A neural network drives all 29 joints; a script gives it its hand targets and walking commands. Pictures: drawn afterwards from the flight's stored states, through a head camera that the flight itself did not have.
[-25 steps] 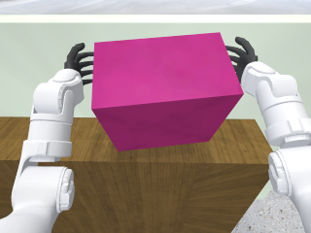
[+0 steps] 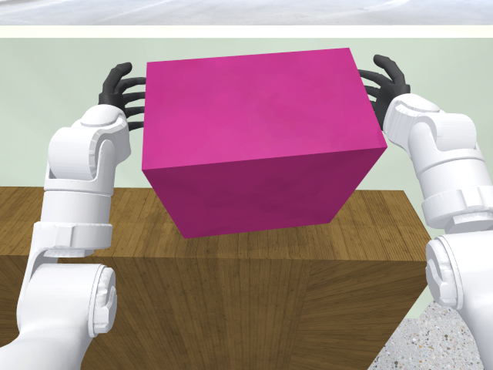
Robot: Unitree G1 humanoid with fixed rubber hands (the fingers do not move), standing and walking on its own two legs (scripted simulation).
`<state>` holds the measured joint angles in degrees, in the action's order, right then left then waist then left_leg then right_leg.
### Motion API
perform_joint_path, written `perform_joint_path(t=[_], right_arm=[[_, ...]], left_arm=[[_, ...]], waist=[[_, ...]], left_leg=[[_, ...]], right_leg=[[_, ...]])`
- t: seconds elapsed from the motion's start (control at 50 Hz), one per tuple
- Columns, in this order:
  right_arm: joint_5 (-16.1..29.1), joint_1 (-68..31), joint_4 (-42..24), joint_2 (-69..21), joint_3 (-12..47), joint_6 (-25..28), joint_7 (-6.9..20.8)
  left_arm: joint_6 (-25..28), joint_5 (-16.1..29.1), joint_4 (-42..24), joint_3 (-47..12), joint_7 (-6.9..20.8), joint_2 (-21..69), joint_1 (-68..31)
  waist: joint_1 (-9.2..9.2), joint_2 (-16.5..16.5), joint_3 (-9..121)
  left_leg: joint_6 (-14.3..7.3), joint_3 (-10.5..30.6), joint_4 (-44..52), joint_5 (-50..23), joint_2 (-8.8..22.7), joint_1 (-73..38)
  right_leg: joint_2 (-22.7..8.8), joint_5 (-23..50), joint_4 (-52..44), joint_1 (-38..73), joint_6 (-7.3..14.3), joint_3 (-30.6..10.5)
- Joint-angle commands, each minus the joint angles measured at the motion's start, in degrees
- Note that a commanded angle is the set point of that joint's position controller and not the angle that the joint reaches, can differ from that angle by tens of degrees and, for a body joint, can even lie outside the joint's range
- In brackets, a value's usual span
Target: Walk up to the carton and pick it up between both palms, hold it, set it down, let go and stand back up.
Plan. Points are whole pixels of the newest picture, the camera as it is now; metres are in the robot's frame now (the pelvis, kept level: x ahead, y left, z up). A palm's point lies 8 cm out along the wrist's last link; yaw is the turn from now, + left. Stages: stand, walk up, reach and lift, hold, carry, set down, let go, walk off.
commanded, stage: hold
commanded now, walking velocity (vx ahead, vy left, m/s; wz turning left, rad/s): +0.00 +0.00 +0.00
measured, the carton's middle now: (254, 157) +0.44 +0.02 +0.18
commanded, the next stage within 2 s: none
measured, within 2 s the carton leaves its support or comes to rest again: neither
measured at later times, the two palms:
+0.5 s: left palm (90, 85) +0.34 +0.22 +0.34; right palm (427, 66) +0.36 -0.17 +0.36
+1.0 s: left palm (94, 68) +0.35 +0.21 +0.36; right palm (434, 61) +0.36 -0.18 +0.37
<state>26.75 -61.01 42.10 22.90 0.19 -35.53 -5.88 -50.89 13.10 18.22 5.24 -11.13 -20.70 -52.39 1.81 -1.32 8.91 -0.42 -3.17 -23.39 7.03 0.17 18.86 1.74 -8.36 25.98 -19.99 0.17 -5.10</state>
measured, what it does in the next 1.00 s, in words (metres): stands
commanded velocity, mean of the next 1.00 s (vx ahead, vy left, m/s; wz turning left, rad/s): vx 0.00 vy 0.00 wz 0.00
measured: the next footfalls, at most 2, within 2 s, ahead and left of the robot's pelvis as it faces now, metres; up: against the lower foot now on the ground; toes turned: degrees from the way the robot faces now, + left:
none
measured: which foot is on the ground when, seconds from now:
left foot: down 0.00-1.00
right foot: down 0.00-1.00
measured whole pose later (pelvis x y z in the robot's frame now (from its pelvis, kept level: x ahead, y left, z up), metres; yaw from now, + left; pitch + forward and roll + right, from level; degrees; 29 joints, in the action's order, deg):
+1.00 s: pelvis -0.01 +0.00 +0.00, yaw +0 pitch -1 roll +0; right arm 18.1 -72.2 56.6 22.9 -1.0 -40.7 -2.2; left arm -46.8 -2.6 47.2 7.4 -2.1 -18.0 -69.3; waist 1.1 -1.2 14.7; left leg -0.4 -3.1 -23.4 7.0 0.5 15.0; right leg 2.1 -7.6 24.6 -15.5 0.2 -5.1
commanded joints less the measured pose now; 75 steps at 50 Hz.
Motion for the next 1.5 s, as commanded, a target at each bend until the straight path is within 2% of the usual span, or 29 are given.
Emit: perform_joint_path(t=[0.0,0.06,0.1,0.14,0.2,0.26,0.28,0.4,0.54,0.58,0.6,0.62,0.64,0.72,0.8,0.82,0.84,0.86,0.9,0.98,1.1,1.12,1.14,1.18,1.2,1.34,1.38,1.46,1.48], right_arm=[[4.8,-49.5,-18.0,-23.6,6.1,0.0,8.5],[4.0,-55.8,-18.9,-32.3,7.8,0.2,11.5],[6.1,-56.7,-22.9,-34.3,9.4,-0.6,11.5],[7.7,-54.7,-21.9,-34.9,9.9,-0.9,12.2],[8.3,-53.7,-19.6,-33.9,10.0,-1.6,12.0],[6.6,-51.1,-10.4,-32.1,6.3,-3.2,11.7],[5.9,-52.8,-11.3,-32.7,6.1,-2.8,12.0],[1.4,-54.4,-1.2,-31.4,1.3,-4.7,13.5],[-0.4,-60.2,0.5,-33.5,0.3,-2.7,14.8],[-1.4,-59.5,1.5,-33.7,0.3,-2.5,15.0],[-1.9,-57.6,3.5,-32.4,-0.8,-2.9,14.7],[-2.4,-60.3,3.6,-33.0,-0.5,-2.7,14.8],[-2.6,-58.0,5.6,-32.4,-1.8,-3.0,14.9],[-3.1,-58.8,5.1,-33.2,-1.2,-3.0,14.6],[-0.3,-62.8,-0.1,-35.3,1.8,-2.0,14.5],[-0.9,-61.0,1.7,-36.2,1.6,-2.3,14.5],[-0.3,-61.8,1.3,-34.6,2.0,-2.0,14.3],[-1.6,-58.4,3.1,-35.0,1.2,-2.3,14.0],[-0.8,-59.8,-0.8,-34.2,1.5,-2.3,13.7],[-1.6,-58.8,1.5,-32.8,0.2,-2.8,13.5],[0.7,-59.6,-1.8,-34.0,2.3,-2.7,13.2],[0.7,-59.4,-1.1,-32.9,1.5,-2.3,13.5],[0.5,-58.7,0.0,-34.5,2.2,-2.7,13.3],[0.7,-59.5,-1.9,-32.6,1.0,-2.3,13.2],[-0.4,-59.9,-1.8,-33.3,1.2,-2.6,13.0],[-0.4,-61.7,-1.9,-34.4,1.3,-2.5,13.3],[-0.8,-60.4,-1.9,-33.3,0.6,-2.8,13.2],[0.2,-62.2,-3.2,-34.4,1.9,-2.4,13.2],[0.8,-63.2,-4.2,-34.2,2.0,-2.4,13.2]], left_arm=[[4.3,3.9,-12.8,-9.6,10.4,26.9,-42.1],[5.9,2.6,-8.9,-13.4,13.2,35.2,-48.1],[6.1,1.6,-10.0,-10.0,14.4,32.9,-47.7],[6.9,1.7,-14.6,-10.5,14.6,33.2,-51.2],[6.7,0.6,-11.8,-9.5,15.6,33.3,-49.0],[5.7,-4.0,-3.3,-4.7,17.5,30.8,-48.6],[5.9,-5.2,-1.0,-3.7,18.1,31.3,-46.9],[6.5,-6.1,9.2,-1.2,21.5,33.0,-54.3],[10.5,-2.4,10.2,-2.8,19.8,34.2,-63.9],[10.4,-4.5,13.6,-0.5,19.8,33.2,-61.5],[10.1,-5.2,15.2,-0.1,20.6,33.0,-60.2],[10.3,-6.5,17.6,2.3,20.8,30.7,-61.3],[10.6,-5.0,15.5,0.3,20.7,32.5,-62.5],[10.1,-6.5,18.3,2.7,20.9,30.3,-61.3],[10.3,-2.0,11.5,-2.7,19.7,34.3,-65.1],[10.4,-3.0,13.4,-1.3,19.3,32.9,-63.4],[10.1,-1.8,11.4,-3.5,18.9,34.7,-65.3],[9.8,-5.0,16.6,0.4,19.7,31.8,-60.4],[9.3,-2.8,13.4,-2.7,19.7,35.2,-60.7],[8.8,-3.4,13.6,-1.9,20.3,35.7,-59.5],[8.0,-2.8,10.9,-2.7,19.5,36.4,-59.1],[8.2,-1.7,9.7,-4.1,19.6,37.8,-60.1],[8.0,-4.2,11.8,-1.6,19.6,35.2,-58.7],[7.6,-3.2,11.4,-2.6,19.9,37.2,-57.5],[7.2,-4.8,14.0,0.2,20.3,34.9,-56.3],[7.1,-5.9,14.6,0.5,20.2,33.9,-57.2],[7.0,-5.1,13.8,0.3,20.6,35.0,-57.4],[7.1,-4.9,13.4,-0.8,19.9,35.2,-57.4],[7.2,-3.4,12.3,-1.8,19.9,36.2,-59.2]], waist=[[-1.92,2.1,33.1],[-3.04,2.9,35.4],[-1.28,-0.3,39.6],[-1.76,3.1,42.5],[-1.66,2.7,41.4],[-2.22,2.5,28.8],[-1.71,0.1,27.8],[-2.97,2.7,17.1],[-3.7,3.0,21.4],[-2.79,1.9,18.6],[-3.89,3.9,16.3],[-2.07,1.3,17.4],[-3.98,3.3,16.8],[-2.38,0.4,15.8],[-2.95,-0.2,24.7],[-2.58,-0.8,21.9],[-3.72,2.4,24.1],[-3.45,-1.0,18.6],[-4.5,0.0,21.4],[-5.49,1.9,20.1],[-4.01,2.4,22.6],[-5.4,3.5,23.3],[-3.81,1.1,21.2],[-4.93,2.9,22.4],[-3.96,0.8,20.8],[-2.51,0.6,21.1],[-4.07,0.9,20.4],[-2.92,0.8,22.6],[-3.93,1.9,23.5]], left_leg=[[1.4,5.2,4.3,-4.0,0.0,-13.2],[1.3,5.9,5.0,-3.1,0.3,-13.2],[0.3,5.3,4.2,-6.0,-0.3,-14.3],[1.3,5.7,3.6,-9.3,-0.3,-15.6],[1.6,6.1,2.6,-14.1,-0.4,-16.3],[0.9,6.3,5.4,-6.4,0.1,-13.9],[-0.2,6.2,5.7,-5.1,0.0,-13.1],[0.7,7.3,10.3,10.4,2.1,-6.1],[-1.0,7.3,11.3,17.0,3.4,0.6],[-1.2,6.8,10.7,16.1,3.2,0.3],[-1.2,7.0,11.4,18.5,3.7,2.6],[-2.4,7.0,11.3,19.5,3.1,3.1],[-1.4,7.0,11.6,18.9,4.0,2.8],[-1.4,5.7,10.4,15.4,2.5,1.4],[0.5,5.1,7.6,6.4,1.1,-6.7],[-0.2,5.2,8.3,8.5,0.9,-5.0],[0.4,5.9,9.4,9.0,1.9,-3.8],[-0.3,5.7,9.1,11.2,1.3,-2.9],[0.5,6.3,9.7,9.1,2.2,-3.5],[0.8,6.5,11.4,11.7,2.7,-2.6],[1.1,6.0,9.8,5.4,1.9,-6.3],[1.6,7.0,10.3,7.7,2.6,-5.1],[1.0,6.4,10.2,7.0,2.1,-5.7],[1.6,7.3,10.7,9.0,2.8,-4.9],[0.2,6.1,10.4,9.5,1.7,-3.8],[-0.2,6.0,10.4,10.1,1.9,-4.2],[0.2,6.2,10.9,10.3,1.9,-3.1],[0.2,5.8,10.1,8.2,1.6,-4.6],[0.5,5.9,9.8,8.0,1.8,-4.8]], right_leg=[[1.5,9.9,-9.0,14.9,-0.4,3.4],[1.9,10.9,-9.2,15.2,0.4,2.6],[2.1,14.5,-9.6,19.4,0.0,2.0],[2.3,17.4,-8.7,20.9,0.4,1.7],[2.7,21.5,-8.8,22.1,0.8,1.6],[1.8,12.1,-11.5,18.4,1.2,1.1],[2.0,11.0,-11.9,18.8,1.0,1.3],[1.5,-3.7,-12.6,13.3,2.2,0.5],[2.3,-7.6,-11.2,16.0,1.8,1.5],[1.9,-8.7,-11.4,15.0,1.8,1.3],[2.2,-7.5,-10.9,16.0,2.0,1.0],[1.5,-10.5,-11.0,16.2,1.5,0.9],[2.0,-9.0,-10.6,16.0,1.9,1.0],[1.0,-10.2,-12.1,14.7,1.8,0.8],[0.3,-7.4,-13.8,11.7,2.7,0.4],[1.0,-6.9,-13.3,12.2,2.1,0.5],[1.5,-3.1,-12.0,14.7,2.3,0.7],[1.2,-5.4,-12.6,13.7,2.0,0.3],[1.8,-1.7,-11.9,15.6,2.4,0.7],[2.3,0.0,-11.4,17.7,2.6,0.5],[2.1,3.3,-11.9,17.0,2.6,0.4],[2.1,3.3,-11.2,16.9,2.7,0.2],[2.3,2.2,-11.8,16.7,2.4,0.6],[1.8,1.6,-11.6,17.4,2.5,-0.2],[1.6,0.8,-12.0,17.5,2.4,-0.3],[2.0,-1.8,-12.0,15.8,2.2,0.4],[1.9,-0.6,-11.9,16.6,2.5,0.5],[2.0,-0.1,-12.0,16.5,2.2,0.7],[2.0,-0.1,-12.1,15.6,2.4,0.6]])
